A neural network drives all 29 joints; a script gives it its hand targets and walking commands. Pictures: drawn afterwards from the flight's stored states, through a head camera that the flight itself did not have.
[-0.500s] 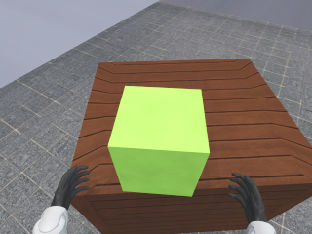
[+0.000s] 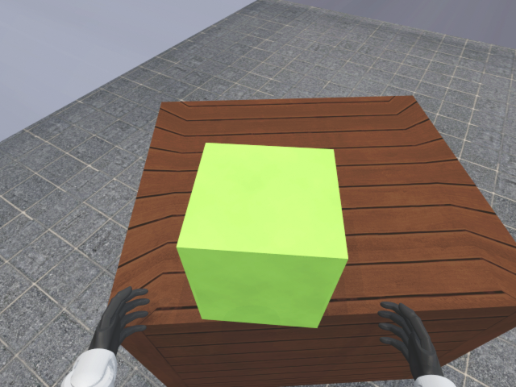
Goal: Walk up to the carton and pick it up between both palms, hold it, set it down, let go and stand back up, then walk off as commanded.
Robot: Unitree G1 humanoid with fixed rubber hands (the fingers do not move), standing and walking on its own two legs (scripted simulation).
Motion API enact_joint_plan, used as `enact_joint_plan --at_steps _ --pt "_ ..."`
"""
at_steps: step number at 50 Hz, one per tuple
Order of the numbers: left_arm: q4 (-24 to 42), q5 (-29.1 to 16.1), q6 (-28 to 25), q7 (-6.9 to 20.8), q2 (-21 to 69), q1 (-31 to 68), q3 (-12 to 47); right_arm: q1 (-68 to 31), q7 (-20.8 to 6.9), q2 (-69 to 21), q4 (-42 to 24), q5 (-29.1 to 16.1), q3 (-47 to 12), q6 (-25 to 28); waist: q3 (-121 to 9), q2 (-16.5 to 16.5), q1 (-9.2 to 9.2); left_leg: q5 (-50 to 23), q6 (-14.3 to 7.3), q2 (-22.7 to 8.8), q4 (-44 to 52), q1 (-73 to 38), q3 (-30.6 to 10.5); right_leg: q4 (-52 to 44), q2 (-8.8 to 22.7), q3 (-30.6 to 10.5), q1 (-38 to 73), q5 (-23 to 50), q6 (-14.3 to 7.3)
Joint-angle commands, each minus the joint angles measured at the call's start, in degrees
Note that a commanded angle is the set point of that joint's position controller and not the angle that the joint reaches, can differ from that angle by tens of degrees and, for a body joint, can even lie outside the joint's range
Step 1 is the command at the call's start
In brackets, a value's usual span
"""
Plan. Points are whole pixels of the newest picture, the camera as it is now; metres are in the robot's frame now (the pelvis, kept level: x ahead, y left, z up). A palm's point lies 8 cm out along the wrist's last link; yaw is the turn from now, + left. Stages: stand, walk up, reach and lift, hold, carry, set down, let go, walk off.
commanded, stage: set down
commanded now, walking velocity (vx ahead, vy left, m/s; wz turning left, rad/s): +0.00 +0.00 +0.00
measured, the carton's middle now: (263, 239) +0.36 -0.01 +0.01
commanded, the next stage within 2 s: let go in 0.48 s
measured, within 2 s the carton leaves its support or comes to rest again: neither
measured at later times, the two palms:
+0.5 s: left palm (111, 348) +0.21 +0.23 -0.04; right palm (418, 366) +0.16 -0.23 -0.06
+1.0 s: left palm (99, 348) +0.21 +0.24 -0.03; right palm (439, 370) +0.15 -0.27 -0.07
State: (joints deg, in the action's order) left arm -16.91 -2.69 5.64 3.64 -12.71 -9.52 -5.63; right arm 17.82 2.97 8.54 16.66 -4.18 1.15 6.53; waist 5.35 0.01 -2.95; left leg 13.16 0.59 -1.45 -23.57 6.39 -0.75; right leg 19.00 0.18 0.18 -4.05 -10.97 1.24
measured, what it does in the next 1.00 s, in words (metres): stands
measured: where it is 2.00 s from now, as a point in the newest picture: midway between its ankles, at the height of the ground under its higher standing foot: outside the picture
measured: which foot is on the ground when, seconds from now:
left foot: down 0.00-1.00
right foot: down 0.00-1.00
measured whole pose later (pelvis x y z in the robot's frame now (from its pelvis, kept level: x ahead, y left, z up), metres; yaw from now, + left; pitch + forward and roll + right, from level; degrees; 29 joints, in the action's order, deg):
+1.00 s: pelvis +0.01 -0.01 +0.00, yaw +0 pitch -3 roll +0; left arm -23.3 1.2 3.7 0.9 -14.5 -9.6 -5.6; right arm 11.3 -0.7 16.3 34.5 0.9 1.2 5.2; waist 3.2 0.6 -2.9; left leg 13.9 0.6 -0.9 -24.0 7.1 -0.7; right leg 23.0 0.7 0.2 -6.4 -13.6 1.2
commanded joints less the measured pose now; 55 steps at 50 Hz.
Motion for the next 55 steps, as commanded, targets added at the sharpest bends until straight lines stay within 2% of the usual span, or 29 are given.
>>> enact_joint_plan --at_steps 1,3,5,7,17,19,20,22,24,26,30,32,37,38,39,44,45,46,48,49,50,51,52,53,55 --pt "-0.5 1.2 -0.8 -1.0 -3.4 -2.8 4.0 -2.1 -0.6 5.5 0.9 2.0 1.2 2.6 -6.2 2.6 4.52 -12.8 2.8 1.0 5.9 -9.2 4.6 -4.4 -3.6 2.4 -3.4 2.6 -3.5" --pt "-1.4 1.7 -0.3 -1.2 -3.2 -2.6 3.8 -2.2 -0.8 5.6 2.7 2.5 1.2 2.7 -5.3 2.0 4.13 -13.0 2.6 1.1 5.7 -9.6 4.7 -4.4 -3.6 2.4 -3.9 3.3 -3.3" --pt "-1.2 2.2 0.2 -1.5 -2.9 -2.5 3.9 -2.7 -1.3 6.0 3.0 2.7 2.0 2.9 -5.4 3.1 4.19 -12.3 2.9 1.0 6.0 -9.4 4.7 -4.3 -3.7 2.8 -4.0 2.3 -3.6" --pt "-2.3 1.9 0.3 -1.7 -3.1 -1.8 3.8 -4.0 -1.6 5.7 3.5 2.9 1.5 3.2 -6.2 1.5 4.36 -11.7 2.6 1.0 5.8 -9.0 4.7 -3.9 -3.8 2.8 -4.3 2.2 -3.3" --pt "-7.4 2.9 1.6 -1.5 -1.9 -1.5 4.0 -5.1 -2.2 7.1 9.7 4.0 2.0 3.4 -4.9 0.5 3.78 -11.5 2.4 1.1 5.6 -8.6 5.0 -3.7 -3.8 3.3 -4.6 2.5 -3.2" --pt "-7.6 2.8 1.8 -1.4 -2.0 -0.8 3.7 -6.4 -2.2 7.1 9.3 4.2 2.0 3.6 -4.7 -0.7 3.73 -10.7 2.2 1.2 5.5 -8.0 5.0 -3.7 -3.8 3.4 -4.9 2.1 -3.0" --pt "-8.4 3.3 1.9 -1.5 -1.6 -0.6 3.6 -6.5 -2.4 7.6 10.5 4.3 2.2 3.7 -4.4 -0.2 4.16 -11.1 2.4 1.2 5.6 -8.1 5.0 -3.6 -3.9 3.6 -5.0 2.1 -3.1" --pt "-9.1 3.2 2.3 -1.3 -1.5 -0.8 3.9 -6.6 -2.5 7.4 11.1 4.5 1.9 3.6 -3.9 -0.3 3.59 -10.4 2.3 1.2 5.5 -7.8 5.0 -3.6 -3.8 3.4 -4.7 2.2 -3.1" --pt "-10.4 4.0 2.7 -1.4 -0.7 -0.2 4.0 -7.8 -3.0 7.9 12.9 4.6 1.5 3.7 -3.7 0.2 4.16 -10.3 2.5 1.4 5.6 -7.6 5.2 -3.5 -4.1 3.9 -5.3 1.3 -3.2" --pt "-11.1 3.7 2.8 -1.3 -0.8 0.3 3.8 -8.0 -3.0 7.8 13.0 4.9 1.6 3.8 -3.5 -1.4 3.86 -9.8 2.2 1.5 5.5 -7.8 5.3 -3.7 -4.0 4.1 -5.3 1.2 -3.0" --pt "-12.0 4.0 3.1 -1.2 0.1 0.0 4.3 -8.4 -3.3 8.6 15.6 5.1 1.7 3.9 -2.7 -1.5 3.60 -10.2 2.4 1.4 5.4 -7.3 5.1 -3.4 -4.2 4.3 -5.1 1.6 -3.0" --pt "-12.8 3.9 3.2 -0.9 0.3 0.0 4.2 -8.8 -3.3 8.7 15.4 5.5 1.4 4.0 -2.7 -2.6 3.57 -10.6 2.2 1.6 5.2 -7.2 5.3 -3.3 -4.1 4.4 -4.9 2.3 -2.8" --pt "-13.2 4.7 3.5 -1.1 0.5 0.6 3.8 -9.4 -3.7 9.3 16.8 5.3 1.3 4.1 -3.3 -2.3 3.91 -11.8 2.4 1.8 4.9 -7.6 5.4 -3.0 -4.3 4.6 -4.5 3.2 -2.6" --pt "-13.2 4.0 3.3 -0.8 0.3 0.1 4.0 -9.0 -3.6 9.0 16.5 5.4 1.1 4.2 -3.6 -3.6 3.60 -12.2 2.1 1.9 4.6 -7.6 5.4 -2.8 -4.1 4.5 -4.0 3.9 -2.5" --pt "-13.7 4.7 3.4 -0.8 1.0 0.3 3.9 -9.6 -3.8 9.3 17.1 5.4 0.8 4.3 -3.0 -3.0 4.10 -12.1 2.3 1.8 4.7 -7.4 5.2 -3.0 -4.2 4.5 -4.5 3.6 -2.7" --pt "-14.7 4.1 3.6 -0.6 0.8 1.0 4.3 -10.1 -3.6 9.0 17.2 5.6 1.3 4.2 -2.5 -4.3 3.54 -9.9 1.9 1.9 4.8 -6.7 5.4 -3.1 -4.0 4.5 -4.7 2.4 -2.4" --pt "-14.2 4.6 3.6 -0.8 1.0 0.8 4.1 -9.9 -3.7 9.2 17.4 5.7 1.8 4.1 -2.4 -3.2 3.63 -9.6 2.1 1.9 4.9 -6.5 5.3 -3.1 -4.1 4.5 -4.8 1.8 -2.7" --pt "-7.7 6.1 -1.4 -4.0 -17.9 0.8 -2.3 -5.3 -3.0 21.6 19.0 7.5 4.1 0.3 -6.5 -3.6 4.46 -17.7 -0.6 -4.5 -0.6 4.4 -1.8 5.2 3.5 -1.8 -2.1 8.0 -2.7" --pt "-8.1 5.1 -3.4 -4.8 -14.5 0.5 -1.8 -7.6 -3.0 20.2 18.2 7.4 3.9 -1.6 -5.9 -1.8 4.45 -9.9 -0.7 -3.4 0.0 6.2 -0.2 5.4 3.8 -3.2 -3.3 4.9 -2.4" --pt "-8.1 5.0 -3.8 -4.7 -13.7 1.1 -1.3 -8.0 -3.1 19.3 18.3 7.1 3.6 -2.0 -5.8 -2.1 4.44 -5.0 -0.9 -2.9 0.0 7.2 -0.3 4.1 4.3 -4.0 -4.2 2.3 -2.4" --pt "-8.0 5.3 -4.3 -4.6 -14.3 2.6 -1.4 -7.5 -3.5 17.7 18.3 6.8 2.9 -2.2 -6.8 -3.7 3.65 -1.6 -1.2 -2.8 0.5 7.0 -0.6 3.4 4.3 -4.5 -5.0 -0.4 -2.4" --pt "-7.9 5.1 -4.8 -4.1 -13.6 2.9 -1.0 -7.0 -3.8 18.0 18.4 6.9 2.8 -2.2 -6.4 -4.0 3.74 0.2 -1.4 -2.4 0.7 7.0 -0.9 2.9 4.1 -4.4 -5.8 -2.2 -2.3" --pt "-8.6 5.2 -5.3 -4.0 -15.2 2.0 -1.2 -7.8 -4.2 17.5 18.5 6.9 2.5 -2.4 -6.4 -3.4 4.20 -0.8 -1.7 -2.8 1.0 6.5 -1.6 3.1 4.3 -4.5 -6.7 -2.7 -2.6" --pt "-9.0 4.9 -5.6 -3.8 -14.5 1.6 -0.8 -7.0 -3.8 19.2 18.7 7.0 2.6 -2.5 -6.2 -1.0 3.81 -1.7 -1.9 -2.8 0.6 7.5 -1.4 3.1 4.4 -4.8 -5.7 -0.5 -2.4" --pt "-9.5 4.9 -6.2 -3.4 -16.2 1.3 -0.8 -6.8 -4.1 19.4 18.3 7.0 2.4 -2.9 -4.7 -0.4 4.11 -1.8 -2.1 -3.2 0.7 8.7 -2.3 3.5 4.2 -4.2 -6.0 -0.6 -2.3"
